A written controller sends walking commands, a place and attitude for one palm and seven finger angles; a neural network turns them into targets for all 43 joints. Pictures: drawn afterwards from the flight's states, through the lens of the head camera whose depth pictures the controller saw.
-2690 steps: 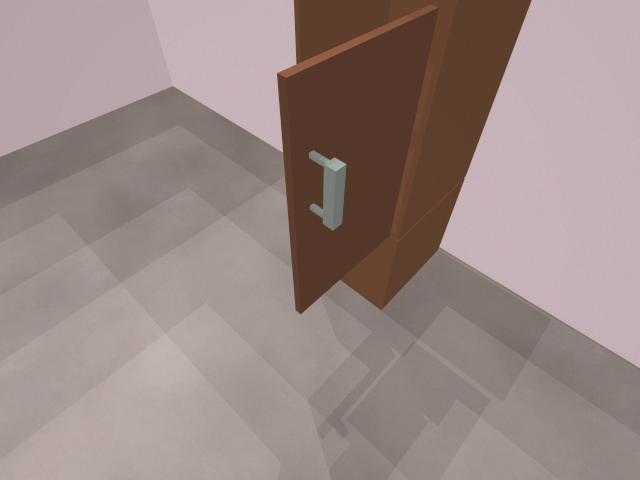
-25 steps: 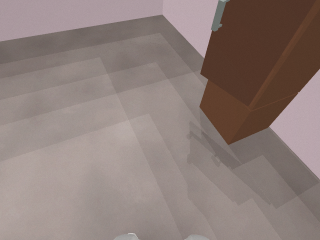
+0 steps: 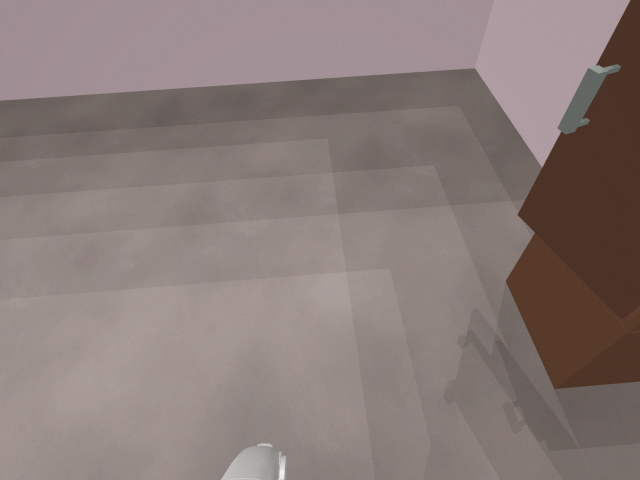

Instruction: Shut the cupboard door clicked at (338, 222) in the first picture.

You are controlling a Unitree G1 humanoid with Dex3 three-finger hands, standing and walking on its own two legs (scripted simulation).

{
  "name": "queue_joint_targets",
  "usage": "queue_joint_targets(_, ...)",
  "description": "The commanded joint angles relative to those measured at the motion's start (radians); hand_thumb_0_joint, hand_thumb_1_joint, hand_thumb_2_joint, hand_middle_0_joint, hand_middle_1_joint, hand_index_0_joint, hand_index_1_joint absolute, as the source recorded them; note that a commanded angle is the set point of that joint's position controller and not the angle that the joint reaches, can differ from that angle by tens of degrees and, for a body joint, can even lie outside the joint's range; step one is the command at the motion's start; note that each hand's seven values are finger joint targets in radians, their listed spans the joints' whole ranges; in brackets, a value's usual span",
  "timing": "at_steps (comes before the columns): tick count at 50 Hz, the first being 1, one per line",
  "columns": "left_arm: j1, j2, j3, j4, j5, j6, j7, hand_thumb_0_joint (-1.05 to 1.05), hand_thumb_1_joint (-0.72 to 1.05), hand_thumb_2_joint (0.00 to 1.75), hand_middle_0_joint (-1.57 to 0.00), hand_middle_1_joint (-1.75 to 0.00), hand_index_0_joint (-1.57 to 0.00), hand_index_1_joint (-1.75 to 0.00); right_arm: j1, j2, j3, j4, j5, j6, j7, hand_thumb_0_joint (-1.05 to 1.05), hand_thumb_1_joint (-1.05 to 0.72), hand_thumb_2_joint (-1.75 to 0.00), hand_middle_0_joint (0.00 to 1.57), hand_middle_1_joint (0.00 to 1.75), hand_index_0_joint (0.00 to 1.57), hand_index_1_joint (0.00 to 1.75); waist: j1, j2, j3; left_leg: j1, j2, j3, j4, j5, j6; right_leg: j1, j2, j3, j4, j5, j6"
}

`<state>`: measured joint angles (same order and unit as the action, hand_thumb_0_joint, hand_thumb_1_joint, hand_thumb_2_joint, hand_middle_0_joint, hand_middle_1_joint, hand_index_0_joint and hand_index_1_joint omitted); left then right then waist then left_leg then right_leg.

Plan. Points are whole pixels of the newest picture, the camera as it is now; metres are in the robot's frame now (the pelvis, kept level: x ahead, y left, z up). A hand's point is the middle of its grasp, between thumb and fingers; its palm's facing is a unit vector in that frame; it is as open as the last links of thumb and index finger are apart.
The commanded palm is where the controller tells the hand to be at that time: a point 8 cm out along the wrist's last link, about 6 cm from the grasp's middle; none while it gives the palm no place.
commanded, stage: walk to a spot facing it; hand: left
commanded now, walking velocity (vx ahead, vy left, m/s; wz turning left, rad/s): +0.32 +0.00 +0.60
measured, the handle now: (589, 99) +0.79 -0.53 +0.04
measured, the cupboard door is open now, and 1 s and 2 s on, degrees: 17 17 17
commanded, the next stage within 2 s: turn to face it in 0.58 s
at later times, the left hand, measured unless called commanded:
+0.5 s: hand out of the picture +0.15 +0.26 -0.18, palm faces +0.30 -0.93 -0.22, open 7.4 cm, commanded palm none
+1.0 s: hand (184, 348) +0.36 +0.26 -0.18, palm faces +0.21 -0.95 -0.21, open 7.2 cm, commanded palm none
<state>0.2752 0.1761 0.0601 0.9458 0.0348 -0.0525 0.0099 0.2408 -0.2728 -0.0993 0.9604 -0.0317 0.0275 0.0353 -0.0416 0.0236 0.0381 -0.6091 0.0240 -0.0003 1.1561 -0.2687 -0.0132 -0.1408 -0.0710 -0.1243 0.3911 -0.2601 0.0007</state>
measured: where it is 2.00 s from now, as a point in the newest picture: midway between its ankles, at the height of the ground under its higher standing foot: (302, 404)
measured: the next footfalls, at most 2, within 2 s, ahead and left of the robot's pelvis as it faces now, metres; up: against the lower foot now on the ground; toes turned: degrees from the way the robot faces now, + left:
left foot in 0.28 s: +0.21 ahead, +0.16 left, +0.00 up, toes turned +17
right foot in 0.70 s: +0.43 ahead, -0.03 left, +0.00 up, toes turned +9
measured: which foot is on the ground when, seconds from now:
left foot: up 0.00-0.26, down 0.28-0.70, up 0.72-1.00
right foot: down 0.00-0.26, up 0.28-0.68, down 0.70-1.00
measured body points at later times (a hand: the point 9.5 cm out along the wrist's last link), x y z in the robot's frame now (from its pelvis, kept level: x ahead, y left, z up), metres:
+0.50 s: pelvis +0.17 +0.06 -0.01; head +0.20 +0.07 +0.44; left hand +0.13 +0.31 -0.16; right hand +0.32 -0.15 -0.15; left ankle +0.17 +0.15 -0.75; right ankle +0.26 -0.09 -0.68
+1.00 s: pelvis +0.36 +0.07 -0.01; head +0.39 +0.08 +0.44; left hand +0.35 +0.31 -0.16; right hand +0.44 -0.15 -0.16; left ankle +0.36 +0.20 -0.72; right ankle +0.39 -0.04 -0.75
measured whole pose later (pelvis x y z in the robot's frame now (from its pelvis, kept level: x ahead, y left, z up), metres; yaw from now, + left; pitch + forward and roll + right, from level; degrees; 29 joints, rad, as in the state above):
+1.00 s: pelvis +0.36 +0.07 -0.01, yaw +9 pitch +1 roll +0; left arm 0.25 0.17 0.08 1.00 0.03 0.00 0.02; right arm 0.21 -0.15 -0.04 1.00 -0.01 0.00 -0.03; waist 0.00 -0.01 0.07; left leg -0.38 0.05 0.06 0.70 -0.35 -0.05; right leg -0.25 0.02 0.01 0.45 -0.21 -0.03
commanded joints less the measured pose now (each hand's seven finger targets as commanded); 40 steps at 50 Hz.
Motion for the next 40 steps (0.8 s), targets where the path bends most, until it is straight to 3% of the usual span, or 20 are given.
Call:
queue_joint_targets(1, 0.146, 0.152, 0.029, 0.0, -0.003, -0.037, 0.011, 0.0, 0.9, 0.9, -0.2, -0.3, -0.2, -0.3, -0.131, 0.018, 0.025, -0.115, 0.003, -0.019, 0.02, 0.0, -0.9, -0.9, 0.2, 0.3, 0.2, 0.3, 0.059, -0.165, 0.034, -0.159, 0.038, 0.033, -0.082, 0.045, -0.001, 0.176, -0.235, 0.036, -0.144, 0.451, -0.074)
queue_joint_targets(7, 0.21, 0.172, 0.026, 0.026, -0.002, -0.034, 0.014, 0.0, 0.9, 0.9, -0.2, -0.3, -0.2, -0.3, -0.294, 0.026, 0.048, -0.174, 0.004, -0.029, 0.035, 0.0, -0.9, -0.9, 0.2, 0.3, 0.2, 0.3, 0.095, -0.179, 0.072, -0.061, 0.028, 0.101, -0.394, 0.05, 0.037, 0.228, -0.269, -0.027, -0.121, 0.563, -0.084)
queue_joint_targets(10, 0.182, 0.212, 0.031, 0.025, -0.005, -0.03, 0.01, 0.0, 0.9, 0.9, -0.2, -0.3, -0.2, -0.3, -0.196, -0.006, 0.04, -0.152, 0.004, -0.04, 0.024, 0.0, -0.9, -0.9, 0.2, 0.3, 0.2, 0.3, 0.039, -0.195, 0.008, 0.168, -0.038, 0.162, -0.484, -0.028, 0.083, 0.205, -0.284, -0.075, 0.032, 0.779, -0.078)
queue_joint_targets(11, 0.168, 0.225, 0.034, 0.02, -0.01, -0.027, 0.01, 0.0, 0.9, 0.9, -0.2, -0.3, -0.2, -0.3, -0.093, -0.031, 0.034, -0.128, -0.001, -0.044, 0.016, 0.0, -0.9, -0.9, 0.2, 0.3, 0.2, 0.3, -0.015, -0.168, -0.047, 0.334, -0.07, 0.178, -0.544, -0.008, 0.099, 0.152, -0.265, -0.122, 0.163, 0.79, -0.059)
queue_joint_targets(12, 0.155, 0.228, 0.032, 0.014, -0.016, -0.022, 0.005, 0.0, 0.9, 0.9, -0.2, -0.3, -0.2, -0.3, 0.051, -0.086, 0.019, -0.089, -0.005, -0.045, 0.006, 0.0, -0.9, -0.9, 0.2, 0.3, 0.2, 0.3, -0.089, -0.115, -0.136, 0.61, -0.05, 0.147, -0.619, 0.043, 0.12, 0.0, -0.244, -0.145, 0.387, 0.638, -0.029)
queue_joint_targets(13, 0.182, 0.174, 0.031, -0.015, -0.022, -0.017, -0.011, 0.0, 0.9, 0.9, -0.2, -0.3, -0.2, -0.3, 0.182, -0.222, -0.015, -0.064, -0.016, -0.05, -0.008, 0.0, -0.9, -0.9, 0.2, 0.3, 0.2, 0.3, -0.134, 0.137, -0.264, 0.912, 0.226, -0.267, -0.663, 0.037, 0.227, -0.325, -0.114, -0.143, 0.727, 0.071, 0.027)
queue_joint_targets(14, 0.098, 0.143, 0.015, -0.08, -0.02, -0.015, -0.015, 0.0, 0.9, 0.9, -0.2, -0.3, -0.2, -0.3, 0.256, -0.293, -0.03, -0.05, 0.004, -0.047, -0.023, 0.0, -0.9, -0.9, 0.2, 0.3, 0.2, 0.3, -0.15, 0.184, -0.298, 0.98, 0.415, -0.549, -0.793, 0.141, 0.319, -0.55, -0.03, -0.013, 0.931, -0.322, 0.032)
queue_joint_targets(15, 0.021, 0.158, 0.019, -0.12, -0.017, -0.013, -0.009, 0.0, 0.9, 0.9, -0.2, -0.3, -0.2, -0.3, 0.226, -0.286, -0.022, -0.059, 0.011, -0.046, -0.03, 0.0, -0.9, -0.9, 0.2, 0.3, 0.2, 0.3, -0.129, -0.008, -0.202, 0.803, 0.454, -0.536, -0.824, 0.018, 0.325, -0.576, -0.057, 0.072, 0.983, -0.29, 0.018)
queue_joint_targets(18, 0.064, 0.106, 0.024, -0.045, 0.002, 0.015, -0.018, 0.0, 0.9, 0.9, -0.2, -0.3, -0.2, -0.3, -0.001, -0.11, 0.025, -0.102, 0.007, -0.065, -0.044, 0.0, -0.9, -0.9, 0.2, 0.3, 0.2, 0.3, -0.009, 0.109, 0.001, 0.395, 0.274, -0.297, -0.93, -0.195, 0.206, -0.472, -0.113, 0.111, 0.838, -0.119, 0.018)
queue_joint_targets(20, 0.132, 0.084, 0.021, -0.011, 0.005, 0.03, -0.025, 0.0, 0.9, 0.9, -0.2, -0.3, -0.2, -0.3, -0.027, -0.081, 0.034, -0.089, 0.007, -0.074, -0.047, 0.0, -0.9, -0.9, 0.2, 0.3, 0.2, 0.3, 0.04, 0.118, -0.004, 0.323, 0.211, -0.209, -0.949, -0.144, 0.192, -0.391, -0.097, 0.093, 0.756, -0.05, 0.025)
queue_joint_targets(23, 0.091, 0.078, 0.02, -0.019, 0.002, 0.042, -0.028, 0.0, 0.9, 0.9, -0.2, -0.3, -0.2, -0.3, -0.001, -0.065, 0.034, -0.06, 0.012, -0.079, -0.047, 0.0, -0.9, -0.9, 0.2, 0.3, 0.2, 0.3, 0.053, 0.089, 0.034, 0.286, 0.189, -0.17, -1.0, -0.147, 0.205, -0.396, -0.089, 0.089, 0.644, 0.03, 0.034)
queue_joint_targets(29, -0.071, 0.077, 0.018, -0.068, -0.004, 0.029, -0.035, 0.0, 0.9, 0.9, -0.2, -0.3, -0.2, -0.3, 0.082, -0.048, 0.024, -0.006, 0.009, -0.086, -0.05, 0.0, -0.9, -0.9, 0.2, 0.3, 0.2, 0.3, 0.028, 0.051, 0.059, 0.363, 0.192, -0.136, -0.974, -0.038, 0.217, -0.319, -0.045, 0.073, 0.33, 0.098, 0.033)
queue_joint_targets(31, -0.073, 0.086, 0.018, -0.068, -0.003, 0.022, -0.036, 0.0, 0.9, 0.9, -0.2, -0.3, -0.2, -0.3, 0.082, -0.048, 0.026, 0.01, 0.007, -0.085, -0.051, 0.0, -0.9, -0.9, 0.2, 0.3, 0.2, 0.3, 0.04, 0.056, 0.06, 0.355, 0.195, -0.132, -0.918, 0.004, 0.209, -0.225, -0.02, 0.059, 0.257, 0.097, 0.028)
queue_joint_targets(33, 0.027, 0.112, 0.027, -0.03, -0.001, 0.011, -0.032, 0.0, 0.9, 0.9, -0.2, -0.3, -0.2, -0.3, 0.084, -0.04, 0.029, 0.021, 0.011, -0.079, -0.051, 0.0, -0.9, -0.9, 0.2, 0.3, 0.2, 0.3, 0.085, 0.015, 0.026, 0.285, 0.132, -0.099, -0.775, -0.019, 0.163, -0.009, 0.012, 0.049, 0.143, 0.097, 0.018)
queue_joint_targets(34, 0.145, 0.163, 0.039, 0.005, 0.002, -0.002, -0.025, 0.0, 0.9, 0.9, -0.2, -0.3, -0.2, -0.3, 0.089, -0.013, 0.034, 0.021, 0.019, -0.081, -0.049, 0.0, -0.9, -0.9, 0.2, 0.3, 0.2, 0.3, 0.138, -0.098, -0.02, 0.195, 0.051, -0.032, -0.561, -0.031, 0.119, 0.157, -0.067, 0.172, 0.056, 0.034, -0.015)
queue_joint_targets(35, 0.24, 0.242, 0.052, 0.037, 0.006, -0.01, -0.013, 0.0, 0.9, 0.9, -0.2, -0.3, -0.2, -0.3, 0.136, 0.041, 0.043, 0.014, 0.023, -0.085, -0.039, 0.0, -0.9, -0.9, 0.2, 0.3, 0.2, 0.3, 0.152, -0.321, -0.078, 0.047, -0.081, 0.081, -0.277, -0.219, 0.065, 0.283, -0.292, 0.485, -0.08, 0.061, -0.115)
queue_joint_targets(36, 0.243, 0.246, 0.045, 0.036, -0.008, -0.006, -0.005, 0.0, 0.9, 0.9, -0.2, -0.3, -0.2, -0.3, 0.15, 0.02, 0.04, 0.008, 0.015, -0.078, -0.045, 0.0, -0.9, -0.9, 0.2, 0.3, 0.2, 0.3, 0.136, -0.28, -0.098, 0.028, -0.056, 0.036, -0.079, -0.372, 0.052, 0.227, -0.394, 0.621, -0.164, 0.055, -0.215)
queue_joint_targets(37, 0.159, 0.211, 0.038, 0.028, -0.012, -0.006, 0.0, 0.0, 0.9, 0.9, -0.2, -0.3, -0.2, -0.3, 0.129, 0.013, 0.034, 0.022, 0.011, -0.074, -0.05, 0.0, -0.9, -0.9, 0.2, 0.3, 0.2, 0.3, 0.108, -0.293, -0.069, 0.008, -0.015, -0.012, 0.021, -0.293, 0.044, 0.146, -0.365, 0.63, -0.177, 0.101, -0.23)
queue_joint_targets(39, 0.037, 0.126, 0.019, 0.008, -0.014, -0.004, 0.012, 0.0, 0.9, 0.9, -0.2, -0.3, -0.2, -0.3, 0.099, 0.033, 0.041, 0.035, 0.01, -0.069, -0.05, 0.0, -0.9, -0.9, 0.2, 0.3, 0.2, 0.3, 0.056, -0.121, -0.036, 0.053, 0.048, -0.021, -0.017, -0.164, 0.016, 0.037, -0.278, 0.41, -0.136, 0.332, -0.222)
queue_joint_targets(40, 0.013, 0.109, 0.017, 0.007, -0.014, -0.004, 0.016, 0.0, 0.9, 0.9, -0.2, -0.3, -0.2, -0.3, 0.113, 0.06, 0.049, 0.046, 0.01, -0.063, -0.048, 0.0, -0.9, -0.9, 0.2, 0.3, 0.2, 0.3, 0.036, -0.105, -0.051, 0.112, 0.059, 0.001, -0.092, -0.151, 0.005, 0.002, -0.236, 0.326, -0.111, 0.464, -0.208)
